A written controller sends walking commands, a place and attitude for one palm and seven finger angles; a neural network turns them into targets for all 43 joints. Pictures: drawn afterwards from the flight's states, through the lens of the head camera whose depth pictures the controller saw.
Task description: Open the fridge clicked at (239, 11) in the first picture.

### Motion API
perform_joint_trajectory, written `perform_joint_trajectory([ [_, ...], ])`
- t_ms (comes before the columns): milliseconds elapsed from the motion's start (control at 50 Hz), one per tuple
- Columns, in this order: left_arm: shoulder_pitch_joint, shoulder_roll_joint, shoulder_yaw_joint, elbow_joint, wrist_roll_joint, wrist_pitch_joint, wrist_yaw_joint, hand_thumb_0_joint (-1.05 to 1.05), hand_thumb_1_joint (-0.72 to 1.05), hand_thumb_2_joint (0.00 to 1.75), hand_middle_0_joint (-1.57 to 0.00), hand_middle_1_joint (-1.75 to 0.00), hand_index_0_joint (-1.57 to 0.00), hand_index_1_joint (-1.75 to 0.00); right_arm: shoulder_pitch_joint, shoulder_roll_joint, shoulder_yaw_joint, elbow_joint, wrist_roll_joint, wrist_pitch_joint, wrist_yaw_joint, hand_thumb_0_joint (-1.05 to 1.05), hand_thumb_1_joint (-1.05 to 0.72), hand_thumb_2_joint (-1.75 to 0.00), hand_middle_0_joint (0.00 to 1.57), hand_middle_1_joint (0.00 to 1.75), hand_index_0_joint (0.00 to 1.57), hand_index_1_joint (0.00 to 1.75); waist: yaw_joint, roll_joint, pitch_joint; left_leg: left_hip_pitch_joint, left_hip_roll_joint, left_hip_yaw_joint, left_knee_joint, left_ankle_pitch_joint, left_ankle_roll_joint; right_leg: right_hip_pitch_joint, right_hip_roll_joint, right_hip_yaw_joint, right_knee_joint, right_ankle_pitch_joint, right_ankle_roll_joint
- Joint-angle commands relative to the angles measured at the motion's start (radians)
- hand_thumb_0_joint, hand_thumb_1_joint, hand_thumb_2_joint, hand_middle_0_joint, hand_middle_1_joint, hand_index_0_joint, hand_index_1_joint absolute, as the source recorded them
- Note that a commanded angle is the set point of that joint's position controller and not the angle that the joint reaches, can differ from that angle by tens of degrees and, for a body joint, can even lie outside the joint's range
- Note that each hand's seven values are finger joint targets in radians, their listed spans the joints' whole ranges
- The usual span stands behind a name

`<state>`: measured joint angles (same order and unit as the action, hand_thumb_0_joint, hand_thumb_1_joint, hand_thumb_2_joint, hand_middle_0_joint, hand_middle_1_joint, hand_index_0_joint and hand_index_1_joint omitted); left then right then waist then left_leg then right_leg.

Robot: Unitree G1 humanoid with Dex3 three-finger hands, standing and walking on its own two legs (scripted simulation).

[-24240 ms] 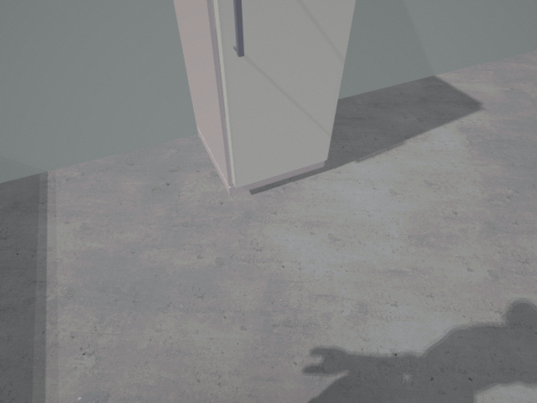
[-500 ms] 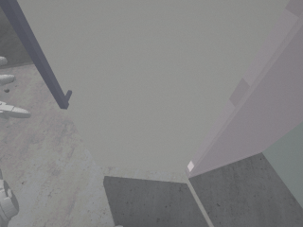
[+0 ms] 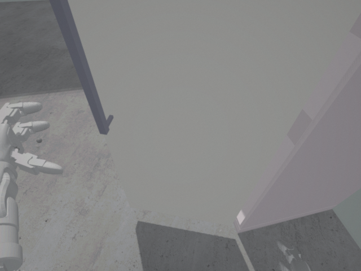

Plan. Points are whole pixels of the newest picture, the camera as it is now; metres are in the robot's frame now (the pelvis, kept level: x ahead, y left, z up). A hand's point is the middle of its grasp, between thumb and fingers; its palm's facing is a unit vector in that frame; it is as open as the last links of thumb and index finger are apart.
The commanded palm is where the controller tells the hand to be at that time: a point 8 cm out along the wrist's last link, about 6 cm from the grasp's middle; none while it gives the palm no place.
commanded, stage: slip the hand off the handle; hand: left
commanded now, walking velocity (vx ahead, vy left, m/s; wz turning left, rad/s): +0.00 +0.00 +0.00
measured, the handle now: (87, 63) +0.47 +0.26 +0.21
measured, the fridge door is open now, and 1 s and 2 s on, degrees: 67 67 67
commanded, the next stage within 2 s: draw the hand back to the body in 0.68 s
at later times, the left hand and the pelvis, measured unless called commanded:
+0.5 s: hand (36, 148) +0.30 +0.32 +0.13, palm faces +0.34 -0.93 -0.13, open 14.7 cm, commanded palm +0.27 +0.36 +0.13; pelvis -0.01 -0.03 +0.00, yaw +1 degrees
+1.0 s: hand (39, 146) +0.30 +0.31 +0.13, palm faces +0.12 -0.99 +0.02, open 14.7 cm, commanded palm +0.25 +0.35 +0.14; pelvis +0.00 -0.01 +0.00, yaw -1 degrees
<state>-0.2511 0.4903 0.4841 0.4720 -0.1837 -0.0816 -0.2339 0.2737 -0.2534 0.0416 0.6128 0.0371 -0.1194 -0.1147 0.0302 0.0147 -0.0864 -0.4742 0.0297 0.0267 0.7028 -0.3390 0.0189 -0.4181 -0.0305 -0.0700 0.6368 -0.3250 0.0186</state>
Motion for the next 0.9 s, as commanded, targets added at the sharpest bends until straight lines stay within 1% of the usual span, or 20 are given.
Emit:
perform_joint_trajectory([
  [0, -0.272, 0.295, 0.072, -0.245, -0.025, -0.051, 0.009, 0.00, -0.55, 0.20, -0.25, -1.15, -0.25, -1.15, -0.032, -0.158, -0.062, -0.118, 0.004, -0.059, -0.017, 0.00, -0.90, -0.90, 0.20, 0.30, 0.20, 0.30, -0.006, 0.103, -0.183, 0.176, -0.020, -0.056, -0.124, 0.228, -0.004, 0.023, 0.053, 0.007, -0.068, 0.176, -0.043],
  [60, -0.235, 0.335, 0.111, -0.307, -0.025, -0.067, 0.008, 0.00, -0.55, 0.20, -0.25, -1.15, -0.25, -1.15, -0.038, -0.157, -0.064, -0.122, 0.000, -0.069, -0.019, 0.00, -0.90, -0.90, 0.20, 0.30, 0.20, 0.30, 0.008, 0.108, -0.229, 0.191, -0.024, -0.048, -0.114, 0.267, 0.000, 0.064, 0.052, 0.014, -0.063, 0.217, -0.044],
  [80, -0.237, 0.309, 0.086, -0.333, -0.026, -0.074, 0.007, 0.00, -0.55, 0.20, -0.25, -1.15, -0.25, -1.15, -0.045, -0.151, -0.060, -0.125, -0.001, -0.073, -0.019, 0.00, -0.90, -0.90, 0.20, 0.30, 0.20, 0.30, 0.004, 0.114, -0.235, 0.199, -0.026, -0.048, -0.114, 0.273, 0.000, 0.065, 0.052, 0.013, -0.060, 0.221, -0.043],
  [100, -0.260, 0.291, 0.073, -0.330, -0.030, -0.077, 0.004, 0.00, -0.55, 0.20, -0.25, -1.15, -0.25, -1.15, -0.048, -0.149, -0.059, -0.118, 0.000, -0.079, -0.022, 0.00, -0.90, -0.90, 0.20, 0.30, 0.20, 0.30, -0.009, 0.106, -0.221, 0.205, -0.026, -0.046, -0.109, 0.266, 0.002, 0.049, 0.054, 0.014, -0.064, 0.221, -0.040],
  [140, -0.261, 0.337, 0.115, -0.282, -0.040, -0.078, 0.000, 0.00, -0.55, 0.20, -0.25, -1.15, -0.25, -1.15, -0.041, -0.156, -0.058, -0.098, 0.000, -0.081, -0.030, 0.00, -0.90, -0.90, 0.20, 0.30, 0.20, 0.30, -0.012, 0.087, -0.170, 0.168, -0.027, -0.041, -0.108, 0.222, 0.004, 0.043, 0.051, 0.019, -0.078, 0.195, -0.038],
  [200, -0.257, 0.350, 0.125, -0.227, -0.046, -0.068, -0.026, 0.00, -0.55, 0.20, -0.25, -1.15, -0.25, -1.15, -0.046, -0.159, -0.059, -0.092, 0.004, -0.087, -0.036, 0.00, -0.90, -0.90, 0.20, 0.30, 0.20, 0.30, -0.009, 0.071, -0.183, 0.151, -0.032, -0.034, -0.107, 0.210, 0.007, 0.055, 0.045, 0.029, -0.078, 0.202, -0.033],
  [260, -0.274, 0.357, 0.108, -0.221, -0.043, -0.070, -0.047, 0.00, -0.55, 0.20, -0.25, -1.15, -0.25, -1.15, -0.048, -0.158, -0.055, -0.095, 0.005, -0.092, -0.036, 0.00, -0.90, -0.90, 0.20, 0.30, 0.20, 0.30, -0.008, 0.109, -0.185, 0.144, -0.036, -0.031, -0.102, 0.203, 0.009, 0.058, 0.040, 0.035, -0.079, 0.200, -0.033],
  [300, -0.319, 0.337, 0.079, -0.211, -0.047, -0.079, -0.057, 0.00, -0.55, 0.20, -0.25, -1.15, -0.25, -1.15, -0.045, -0.161, -0.056, -0.090, 0.008, -0.099, -0.039, 0.00, -0.90, -0.90, 0.20, 0.30, 0.20, 0.30, -0.022, 0.099, -0.172, 0.145, -0.034, -0.035, -0.102, 0.180, 0.010, 0.036, 0.042, 0.035, -0.084, 0.173, -0.032],
  [340, -0.291, 0.372, 0.115, -0.178, -0.054, -0.088, -0.058, 0.00, -0.55, 0.20, -0.25, -1.15, -0.25, -1.15, -0.033, -0.167, -0.060, -0.086, 0.007, -0.102, -0.041, 0.00, -0.90, -0.90, 0.20, 0.30, 0.20, 0.30, -0.012, 0.059, -0.179, 0.123, -0.034, -0.033, -0.096, 0.172, 0.012, 0.059, 0.040, 0.041, -0.085, 0.168, -0.030],
  [380, -0.287, 0.353, 0.103, -0.143, -0.055, -0.085, -0.062, 0.00, -0.55, 0.20, -0.25, -1.15, -0.25, -1.15, -0.030, -0.165, -0.059, -0.085, 0.009, -0.104, -0.038, 0.00, -0.90, -0.90, 0.20, 0.30, 0.20, 0.30, -0.013, 0.049, -0.178, 0.111, -0.036, -0.028, -0.093, 0.164, 0.013, 0.052, 0.037, 0.044, -0.082, 0.170, -0.025],
  [460, -0.307, 0.431, 0.157, -0.083, -0.048, -0.090, -0.065, 0.00, -0.55, 0.20, -0.25, -1.15, -0.25, -1.15, -0.021, -0.176, -0.063, -0.080, 0.011, -0.101, -0.036, 0.00, -0.90, -0.90, 0.20, 0.30, 0.20, 0.30, -0.006, 0.027, -0.188, 0.057, -0.037, -0.021, -0.080, 0.131, 0.016, 0.071, 0.025, 0.075, -0.082, 0.136, -0.017],
  [500, -0.324, 0.435, 0.157, -0.054, -0.043, -0.093, -0.067, 0.00, -0.55, 0.20, -0.25, -1.15, -0.25, -1.15, -0.014, -0.175, -0.063, -0.082, 0.012, -0.096, -0.033, 0.00, -0.90, -0.90, 0.20, 0.30, 0.20, 0.30, -0.008, 0.034, -0.174, 0.040, -0.036, -0.018, -0.077, 0.115, 0.015, 0.057, 0.025, 0.078, -0.081, 0.114, -0.015],
  [560, -0.319, 0.482, 0.195, -0.071, -0.037, -0.117, -0.070, 0.00, -0.55, 0.20, -0.25, -1.15, -0.25, -1.15, -0.005, -0.175, -0.068, -0.089, 0.009, -0.092, -0.029, 0.00, -0.90, -0.90, 0.20, 0.30, 0.20, 0.30, 0.005, 0.063, -0.228, 0.034, -0.037, -0.012, -0.057, 0.148, 0.018, 0.093, 0.024, 0.093, -0.060, 0.156, -0.015],
  [700, -0.292, 0.435, 0.159, -0.094, -0.046, -0.127, -0.090, 0.00, -0.55, 0.20, -0.25, -1.15, -0.25, -1.15, 0.008, -0.176, -0.072, -0.099, 0.014, -0.087, -0.027, 0.00, -0.90, -0.90, 0.20, 0.30, 0.20, 0.30, -0.003, 0.108, -0.224, 0.067, -0.035, -0.016, -0.062, 0.168, 0.019, 0.048, 0.042, 0.063, -0.045, 0.176, -0.023],
  [760, -0.291, 0.455, 0.182, -0.079, -0.056, -0.113, -0.084, 0.00, -0.55, 0.20, -0.25, -1.15, -0.25, -1.15, 0.015, -0.183, -0.073, -0.097, 0.016, -0.088, -0.031, 0.00, -0.90, -0.90, 0.20, 0.30, 0.20, 0.30, -0.007, 0.065, -0.202, 0.053, -0.032, -0.025, -0.069, 0.140, 0.019, 0.032, 0.044, 0.057, -0.054, 0.138, -0.021],
  [780, -0.305, 0.430, 0.159, -0.087, -0.051, -0.110, -0.081, 0.00, -0.55, 0.20, -0.25, -1.15, -0.25, -1.15, 0.014, -0.181, -0.071, -0.097, 0.015, -0.088, -0.031, 0.00, -0.90, -0.90, 0.20, 0.30, 0.20, 0.30, -0.010, 0.069, -0.199, 0.068, -0.032, -0.031, -0.076, 0.148, 0.018, 0.024, 0.048, 0.047, -0.052, 0.142, -0.024],
  [800, -0.315, 0.302, 0.080, -0.052, -0.208, -0.094, -0.228, 0.00, -0.55, 0.20, -0.25, -1.15, -0.25, -1.15, 0.001, -0.200, -0.064, -0.109, 0.040, -0.102, -0.044, 0.00, -0.90, -0.90, 0.20, 0.30, 0.20, 0.30, -0.075, 0.071, -0.246, 0.130, -0.025, -0.031, -0.083, 0.147, 0.014, 0.097, 0.042, 0.068, -0.076, 0.186, -0.032],
  [820, -0.340, 0.404, 0.150, -0.080, -0.236, -0.091, -0.303, 0.00, -0.55, 0.20, -0.25, -1.15, -0.25, -1.15, -0.001, -0.199, -0.064, -0.107, 0.043, -0.109, -0.057, 0.00, -0.90, -0.90, 0.20, 0.30, 0.20, 0.30, -0.039, 0.069, -0.269, 0.133, -0.026, -0.035, -0.075, 0.169, 0.017, 0.132, 0.042, 0.073, -0.076, 0.219, -0.033],
  [860, -0.342, 0.505, 0.209, -0.149, -0.232, -0.071, -0.351, 0.00, -0.55, 0.20, -0.25, -1.15, -0.25, -1.15, -0.007, -0.191, -0.051, -0.125, 0.036, -0.123, -0.062, 0.00, -0.90, -0.90, 0.20, 0.30, 0.20, 0.30, -0.003, 0.114, -0.297, 0.151, -0.035, -0.045, -0.086, 0.229, 0.022, 0.144, 0.042, 0.070, -0.062, 0.267, -0.036],
  [880, -0.302, 0.464, 0.184, -0.179, -0.220, -0.057, -0.339, 0.00, -0.55, 0.20, -0.25, -1.15, -0.25, -1.15, -0.020, -0.175, -0.046, -0.143, 0.033, -0.134, -0.056, 0.00, -0.90, -0.90, 0.20, 0.30, 0.20, 0.30, 0.008, 0.143, -0.273, 0.171, -0.034, -0.050, -0.102, 0.245, 0.019, 0.120, 0.045, 0.051, -0.061, 0.258, -0.039],
])
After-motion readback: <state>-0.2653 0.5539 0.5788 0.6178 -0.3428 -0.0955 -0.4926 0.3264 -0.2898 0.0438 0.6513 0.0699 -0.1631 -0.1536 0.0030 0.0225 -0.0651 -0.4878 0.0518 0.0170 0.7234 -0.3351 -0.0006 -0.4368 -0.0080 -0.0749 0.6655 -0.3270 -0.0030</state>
